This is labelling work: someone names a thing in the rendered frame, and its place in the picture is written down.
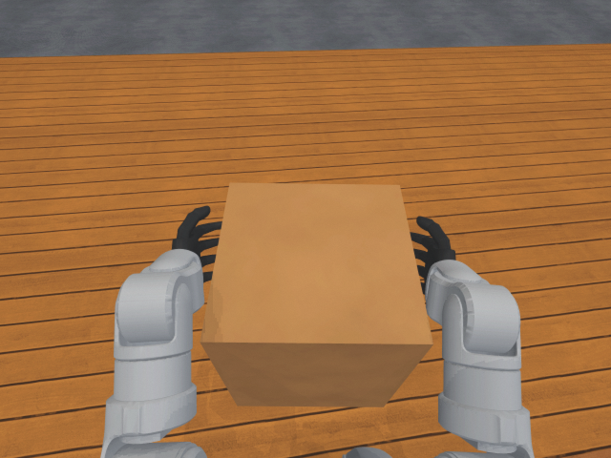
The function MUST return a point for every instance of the left robot hand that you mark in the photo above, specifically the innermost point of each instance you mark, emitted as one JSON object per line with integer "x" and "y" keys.
{"x": 189, "y": 234}

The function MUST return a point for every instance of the right robot hand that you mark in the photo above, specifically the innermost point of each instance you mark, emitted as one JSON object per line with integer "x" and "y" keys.
{"x": 438, "y": 246}

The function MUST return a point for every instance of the left robot forearm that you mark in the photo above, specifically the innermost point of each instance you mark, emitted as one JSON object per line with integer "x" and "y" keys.
{"x": 153, "y": 392}

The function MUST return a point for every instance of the right robot forearm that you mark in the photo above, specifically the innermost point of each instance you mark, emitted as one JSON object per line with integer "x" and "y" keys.
{"x": 481, "y": 397}

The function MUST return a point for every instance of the carton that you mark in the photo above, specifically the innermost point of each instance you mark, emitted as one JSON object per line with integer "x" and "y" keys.
{"x": 315, "y": 297}

